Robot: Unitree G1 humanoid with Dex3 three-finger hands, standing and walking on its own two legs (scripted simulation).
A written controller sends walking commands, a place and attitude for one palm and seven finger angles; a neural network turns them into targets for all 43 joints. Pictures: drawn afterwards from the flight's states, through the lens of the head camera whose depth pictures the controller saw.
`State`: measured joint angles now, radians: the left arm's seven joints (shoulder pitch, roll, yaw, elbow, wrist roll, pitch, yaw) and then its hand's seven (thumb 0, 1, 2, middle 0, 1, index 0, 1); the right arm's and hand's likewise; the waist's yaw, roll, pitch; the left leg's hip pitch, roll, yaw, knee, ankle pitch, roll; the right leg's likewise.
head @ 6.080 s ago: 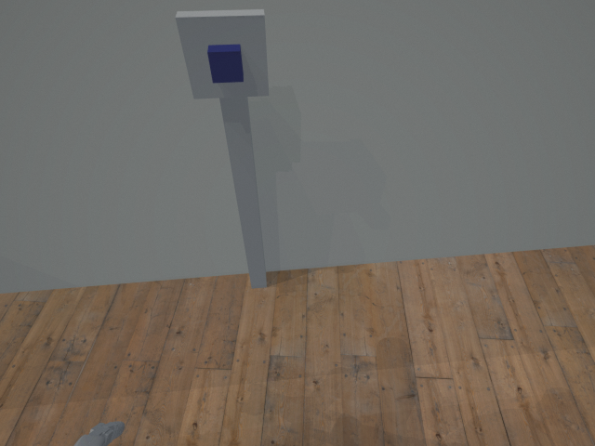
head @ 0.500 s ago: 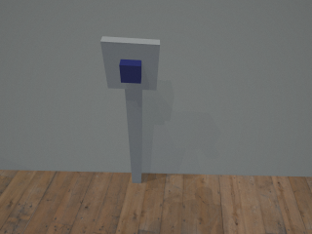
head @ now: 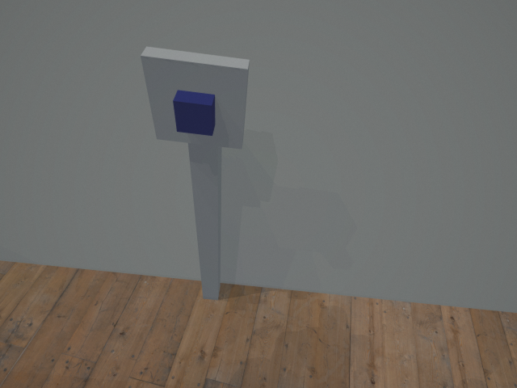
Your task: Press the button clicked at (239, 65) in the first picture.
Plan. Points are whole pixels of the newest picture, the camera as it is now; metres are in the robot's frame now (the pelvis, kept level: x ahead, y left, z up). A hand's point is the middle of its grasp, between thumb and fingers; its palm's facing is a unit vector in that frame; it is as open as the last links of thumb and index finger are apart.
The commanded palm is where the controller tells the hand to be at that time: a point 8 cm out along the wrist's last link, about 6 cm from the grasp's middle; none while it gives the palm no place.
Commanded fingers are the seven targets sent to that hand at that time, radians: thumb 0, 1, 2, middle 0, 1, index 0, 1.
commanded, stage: come to a stop and stand still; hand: left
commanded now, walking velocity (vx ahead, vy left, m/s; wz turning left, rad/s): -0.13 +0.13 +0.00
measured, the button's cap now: (195, 112) +0.50 +0.15 +0.15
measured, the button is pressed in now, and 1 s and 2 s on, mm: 0 0 0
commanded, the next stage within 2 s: look again from close up in 1.54 s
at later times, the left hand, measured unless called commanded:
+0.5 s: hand out of the picture +0.01 +0.17 -0.17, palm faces +0.01 -0.97 -0.25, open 7.4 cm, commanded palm none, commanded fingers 0.00 0.90 0.90 -0.20 -0.30 -0.20 -0.30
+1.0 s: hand out of the picture +0.02 +0.22 -0.16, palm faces +0.00 -0.97 -0.25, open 7.4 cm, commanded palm none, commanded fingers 0.00 0.90 0.90 -0.20 -0.30 -0.20 -0.30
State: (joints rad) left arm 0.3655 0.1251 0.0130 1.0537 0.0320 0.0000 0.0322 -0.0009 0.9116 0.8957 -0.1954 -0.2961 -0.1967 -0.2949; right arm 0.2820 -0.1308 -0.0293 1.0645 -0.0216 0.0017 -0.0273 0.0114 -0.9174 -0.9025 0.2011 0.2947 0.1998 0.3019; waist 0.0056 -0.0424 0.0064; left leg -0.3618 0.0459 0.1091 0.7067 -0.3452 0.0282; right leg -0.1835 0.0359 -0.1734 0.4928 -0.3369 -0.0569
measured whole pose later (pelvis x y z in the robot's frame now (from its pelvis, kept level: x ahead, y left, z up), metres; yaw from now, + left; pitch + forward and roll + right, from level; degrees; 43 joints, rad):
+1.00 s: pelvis -0.04 +0.02 +0.01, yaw +0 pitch -1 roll -1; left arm 0.23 0.24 0.00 1.00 0.02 0.01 0.02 0.00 0.91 0.90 -0.20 -0.30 -0.20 -0.30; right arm 0.25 -0.22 0.00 1.03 -0.02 0.00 0.00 0.01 -0.91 -0.90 0.20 0.30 0.20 0.30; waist 0.00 0.00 0.02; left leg -0.25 -0.03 0.13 0.46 -0.20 0.09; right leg -0.17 -0.01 -0.15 0.46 -0.27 -0.03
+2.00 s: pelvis +0.00 +0.06 +0.01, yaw -3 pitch -1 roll -1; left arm 0.27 0.19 -0.01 1.10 0.02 0.02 0.05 0.00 0.91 0.90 -0.20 -0.30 -0.20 -0.30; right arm 0.24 -0.17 0.00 1.15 0.00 -0.01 -0.02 0.01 -0.91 -0.90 0.20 0.30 0.20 0.30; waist 0.00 -0.03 0.02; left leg -0.15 -0.09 0.18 0.35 -0.21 0.14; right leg -0.11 -0.07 -0.09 0.42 -0.28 0.04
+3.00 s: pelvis +0.01 -0.07 +0.01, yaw +0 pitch +0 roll +1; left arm 0.29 0.13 0.03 1.05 0.03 -0.01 0.04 0.01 0.93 0.89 -0.20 -0.30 -0.20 -0.30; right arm 0.25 -0.20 -0.06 1.08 -0.01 0.05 -0.01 0.01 -0.91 -0.90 0.20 0.29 0.20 0.30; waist 0.03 -0.01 0.03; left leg -0.38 0.00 0.05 0.89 -0.44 -0.03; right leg -0.24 -0.06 -0.07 0.46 -0.23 0.00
